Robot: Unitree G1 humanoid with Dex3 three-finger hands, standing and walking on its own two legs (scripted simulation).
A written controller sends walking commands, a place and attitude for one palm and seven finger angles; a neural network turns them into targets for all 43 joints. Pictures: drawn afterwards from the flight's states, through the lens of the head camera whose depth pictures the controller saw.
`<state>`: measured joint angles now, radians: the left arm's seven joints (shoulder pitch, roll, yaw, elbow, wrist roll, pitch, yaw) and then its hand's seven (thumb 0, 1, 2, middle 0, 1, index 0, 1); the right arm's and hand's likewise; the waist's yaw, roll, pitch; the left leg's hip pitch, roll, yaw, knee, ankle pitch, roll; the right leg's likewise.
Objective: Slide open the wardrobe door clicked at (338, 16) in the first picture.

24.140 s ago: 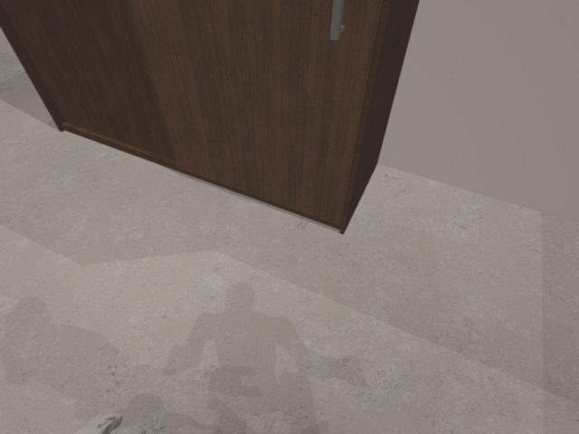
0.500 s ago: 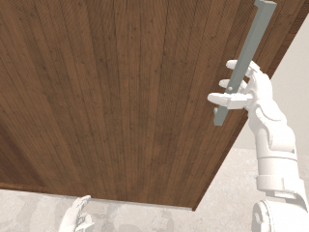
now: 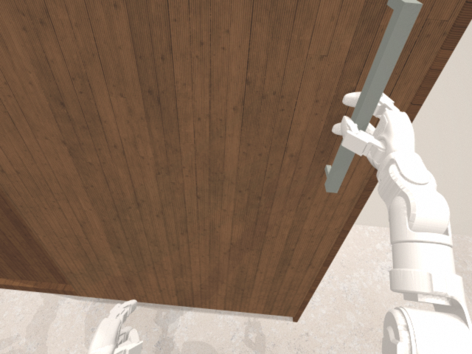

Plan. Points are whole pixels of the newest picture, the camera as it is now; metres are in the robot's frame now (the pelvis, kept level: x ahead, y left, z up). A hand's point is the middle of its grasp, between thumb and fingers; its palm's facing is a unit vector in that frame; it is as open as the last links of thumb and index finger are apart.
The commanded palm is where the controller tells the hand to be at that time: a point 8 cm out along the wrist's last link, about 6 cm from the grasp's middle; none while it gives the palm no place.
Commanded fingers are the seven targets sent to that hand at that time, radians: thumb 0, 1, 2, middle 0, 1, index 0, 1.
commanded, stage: grip the handle and tug to test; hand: right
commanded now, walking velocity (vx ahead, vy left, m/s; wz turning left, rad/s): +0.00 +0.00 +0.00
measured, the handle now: (357, 110) +0.45 -0.17 +0.24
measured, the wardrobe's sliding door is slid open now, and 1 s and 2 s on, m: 0.00 0.00 0.03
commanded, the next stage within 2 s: tug the door sideways, standing still in 0.64 s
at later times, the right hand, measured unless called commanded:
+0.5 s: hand (348, 135) +0.39 -0.14 +0.23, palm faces +0.06 +1.00 -0.01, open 5.9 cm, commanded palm +0.34 -0.19 +0.22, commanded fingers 0.00 -0.90 -0.90 0.45 1.40 0.45 1.40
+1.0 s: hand (348, 135) +0.39 -0.14 +0.23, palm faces +0.07 +1.00 -0.01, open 6.0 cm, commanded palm +0.37 -0.16 +0.22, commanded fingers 0.00 -0.90 -0.90 0.45 1.40 0.45 1.40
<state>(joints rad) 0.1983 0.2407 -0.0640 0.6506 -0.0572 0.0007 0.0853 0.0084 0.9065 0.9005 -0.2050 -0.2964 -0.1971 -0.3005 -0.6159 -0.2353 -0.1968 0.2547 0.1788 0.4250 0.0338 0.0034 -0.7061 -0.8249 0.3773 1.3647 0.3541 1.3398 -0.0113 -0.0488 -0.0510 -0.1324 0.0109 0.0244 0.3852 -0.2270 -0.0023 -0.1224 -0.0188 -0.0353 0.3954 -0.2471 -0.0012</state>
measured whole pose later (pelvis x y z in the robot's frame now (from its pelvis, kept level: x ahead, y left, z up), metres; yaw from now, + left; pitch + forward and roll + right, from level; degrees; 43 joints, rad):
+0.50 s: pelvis +0.01 +0.00 +0.00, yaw +0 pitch -1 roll +0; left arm 0.18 0.23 -0.07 0.63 -0.05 0.01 0.07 0.01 0.91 0.90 -0.21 -0.30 -0.20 -0.30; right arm -0.56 -0.22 -0.20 0.16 0.17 0.45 0.01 0.00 -0.74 -0.81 0.34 1.40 0.30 1.38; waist -0.01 -0.06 -0.05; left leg -0.12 0.01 0.02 0.38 -0.23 0.00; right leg -0.11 -0.02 -0.04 0.39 -0.25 0.00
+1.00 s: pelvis +0.03 +0.00 +0.00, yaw -2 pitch +0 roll +0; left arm 0.14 0.25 -0.05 0.64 -0.04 0.02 0.06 0.01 0.91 0.90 -0.20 -0.30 -0.20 -0.30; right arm -0.50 -0.16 -0.14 -0.06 0.17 0.57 -0.01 0.00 -0.72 -0.83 0.34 1.37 0.30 1.35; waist -0.06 -0.05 -0.06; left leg -0.12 0.02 0.05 0.41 -0.28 0.00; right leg -0.11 -0.01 -0.01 0.41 -0.30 0.00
